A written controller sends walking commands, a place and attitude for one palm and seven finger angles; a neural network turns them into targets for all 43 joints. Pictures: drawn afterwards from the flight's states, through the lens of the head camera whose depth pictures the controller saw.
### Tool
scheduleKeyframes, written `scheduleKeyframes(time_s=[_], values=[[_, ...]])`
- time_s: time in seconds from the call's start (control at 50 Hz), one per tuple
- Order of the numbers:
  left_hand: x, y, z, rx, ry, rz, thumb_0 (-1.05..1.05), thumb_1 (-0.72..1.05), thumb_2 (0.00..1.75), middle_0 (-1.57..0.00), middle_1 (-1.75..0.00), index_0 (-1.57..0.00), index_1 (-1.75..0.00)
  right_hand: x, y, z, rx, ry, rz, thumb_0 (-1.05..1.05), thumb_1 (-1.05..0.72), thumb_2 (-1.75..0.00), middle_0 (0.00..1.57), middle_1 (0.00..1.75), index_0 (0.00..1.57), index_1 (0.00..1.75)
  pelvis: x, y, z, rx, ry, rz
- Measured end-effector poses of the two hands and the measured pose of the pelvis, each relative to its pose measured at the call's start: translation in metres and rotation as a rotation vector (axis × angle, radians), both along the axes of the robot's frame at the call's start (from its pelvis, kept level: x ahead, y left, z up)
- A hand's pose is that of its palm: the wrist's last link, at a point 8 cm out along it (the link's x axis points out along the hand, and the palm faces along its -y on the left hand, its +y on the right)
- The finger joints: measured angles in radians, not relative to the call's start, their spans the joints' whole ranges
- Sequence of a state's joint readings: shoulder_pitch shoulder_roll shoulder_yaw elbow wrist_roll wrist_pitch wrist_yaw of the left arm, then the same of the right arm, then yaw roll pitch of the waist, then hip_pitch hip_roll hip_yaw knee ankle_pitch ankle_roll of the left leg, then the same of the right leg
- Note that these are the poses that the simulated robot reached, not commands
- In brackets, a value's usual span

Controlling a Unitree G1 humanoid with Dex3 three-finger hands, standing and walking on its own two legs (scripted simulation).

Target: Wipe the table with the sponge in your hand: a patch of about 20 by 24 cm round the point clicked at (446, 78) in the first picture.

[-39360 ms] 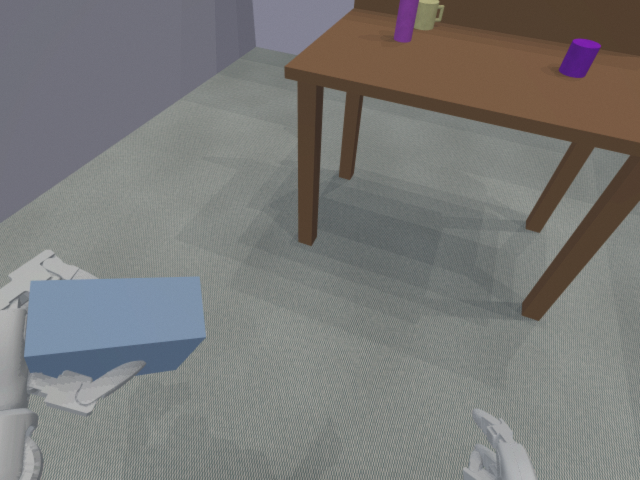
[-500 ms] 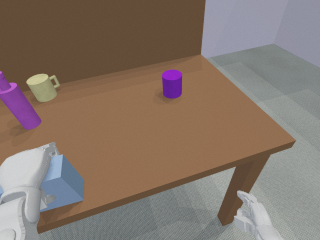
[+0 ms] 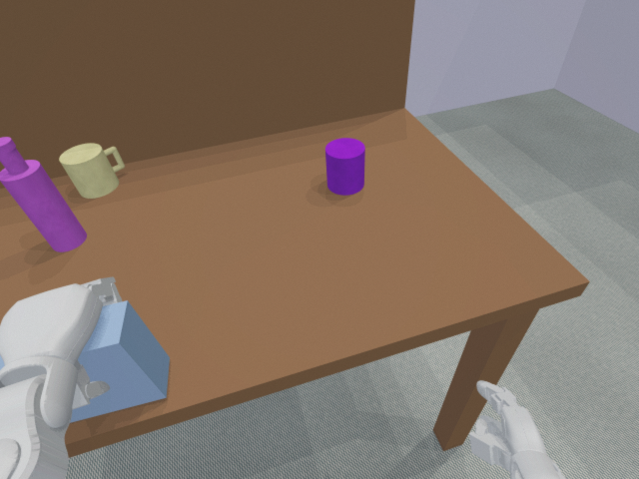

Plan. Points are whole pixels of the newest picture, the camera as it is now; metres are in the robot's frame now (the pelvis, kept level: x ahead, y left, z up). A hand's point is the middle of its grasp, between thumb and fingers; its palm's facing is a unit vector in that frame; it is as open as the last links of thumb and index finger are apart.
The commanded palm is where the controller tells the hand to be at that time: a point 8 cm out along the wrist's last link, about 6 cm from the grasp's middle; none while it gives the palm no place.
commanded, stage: lift the sponge slowly off the table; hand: left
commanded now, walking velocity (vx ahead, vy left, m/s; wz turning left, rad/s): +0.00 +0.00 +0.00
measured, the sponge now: (100, 374) +0.20 +0.32 +0.05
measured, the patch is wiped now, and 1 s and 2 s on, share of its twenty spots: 1.00 1.00 1.00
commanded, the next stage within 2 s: bring the sponge back beside the body in 1.38 s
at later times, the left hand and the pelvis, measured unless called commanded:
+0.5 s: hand (65, 332) +0.20 +0.31 +0.14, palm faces +0.06 -0.06 -1.00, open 9.6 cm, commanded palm +0.17 +0.31 +0.21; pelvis -0.02 +0.00 +0.00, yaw +0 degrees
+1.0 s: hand (55, 310) +0.21 +0.31 +0.17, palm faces +0.09 -0.05 -0.99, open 9.6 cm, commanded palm +0.17 +0.31 +0.24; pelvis -0.03 -0.01 +0.00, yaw +1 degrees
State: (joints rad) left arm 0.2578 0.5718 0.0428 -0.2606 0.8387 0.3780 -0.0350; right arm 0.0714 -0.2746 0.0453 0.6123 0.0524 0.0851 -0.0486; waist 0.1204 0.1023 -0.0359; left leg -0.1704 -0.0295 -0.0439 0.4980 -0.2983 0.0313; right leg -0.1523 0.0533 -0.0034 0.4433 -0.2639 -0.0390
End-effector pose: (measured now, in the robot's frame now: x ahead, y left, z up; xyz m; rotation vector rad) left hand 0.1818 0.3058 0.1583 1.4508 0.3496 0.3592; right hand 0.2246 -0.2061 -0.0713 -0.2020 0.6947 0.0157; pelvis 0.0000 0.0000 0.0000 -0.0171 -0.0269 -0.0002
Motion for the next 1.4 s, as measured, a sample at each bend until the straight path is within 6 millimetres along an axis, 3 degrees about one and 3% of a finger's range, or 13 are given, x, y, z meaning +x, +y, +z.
scheduleKeyframes(time_s=[0.56, 0.76, 0.94, 1.12, 1.3, 1.4], values=[[-0.003, 0.004, 0.032, 0.023, -0.037, 0.004, -0.01, -0.49, 1.09, -0.75, -1.36, -0.8, -1.38, -0.009, 0.003, 0.007, 0.0, -0.037, 0.024, 0.02, -0.91, -0.9, 0.21, 0.3, 0.2, 0.3, -0.023, -0.005, 0.002, 0.005, -0.037, 0.011], [0.002, -0.013, 0.048, 0.037, -0.075, -0.05, -0.01, -0.49, 1.09, -0.75, -1.36, -0.8, -1.38, -0.013, 0.006, 0.006, 0.021, -0.045, 0.03, 0.02, -0.91, -0.9, 0.21, 0.3, 0.2, 0.3, -0.028, -0.006, 0.003, 0.01, -0.041, 0.007], [0.001, 0.0, 0.062, 0.043, -0.076, 0.024, -0.01, -0.49, 1.08, -0.75, -1.36, -0.8, -1.38, -0.012, 0.001, 0.007, 0.025, -0.048, 0.032, 0.02, -0.91, -0.9, 0.21, 0.3, 0.2, 0.3, -0.03, -0.011, 0.002, 0.011, -0.036, 0.006], [0.006, -0.005, 0.062, 0.046, -0.039, -0.012, -0.01, -0.49, 1.08, -0.76, -1.36, -0.8, -1.38, -0.009, -0.003, 0.009, -0.001, -0.063, 0.033, 0.02, -0.91, -0.9, 0.21, 0.3, 0.2, 0.3, -0.033, -0.014, 0.002, 0.012, -0.038, 0.016], [0.009, -0.007, 0.087, 0.073, -0.118, -0.031, -0.01, -0.49, 1.08, -0.76, -1.36, -0.8, -1.38, -0.01, -0.002, 0.008, 0.018, -0.066, 0.029, 0.02, -0.91, -0.9, 0.21, 0.3, 0.2, 0.3, -0.03, -0.013, 0.001, 0.011, -0.036, 0.003], [0.008, -0.001, 0.087, 0.052, -0.101, 0.013, -0.01, -0.49, 1.08, -0.75, -1.36, -0.79, -1.38, -0.009, 0.0, 0.006, 0.029, -0.057, 0.029, 0.02, -0.91, -0.9, 0.21, 0.3, 0.2, 0.3, -0.031, -0.011, 0.001, 0.013, -0.027, 0.004]])
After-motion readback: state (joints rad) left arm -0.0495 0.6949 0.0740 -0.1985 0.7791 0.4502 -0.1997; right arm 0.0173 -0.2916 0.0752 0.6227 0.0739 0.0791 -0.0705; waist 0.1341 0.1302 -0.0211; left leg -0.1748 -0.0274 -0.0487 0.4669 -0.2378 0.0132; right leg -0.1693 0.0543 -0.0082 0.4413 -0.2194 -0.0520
